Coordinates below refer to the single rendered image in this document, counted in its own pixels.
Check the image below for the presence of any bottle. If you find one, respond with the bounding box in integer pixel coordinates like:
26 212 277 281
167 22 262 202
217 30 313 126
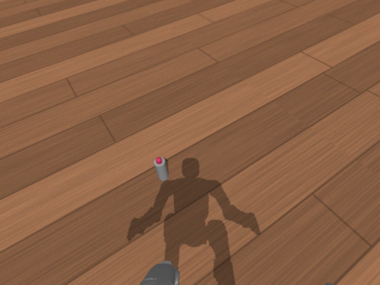
154 157 169 181

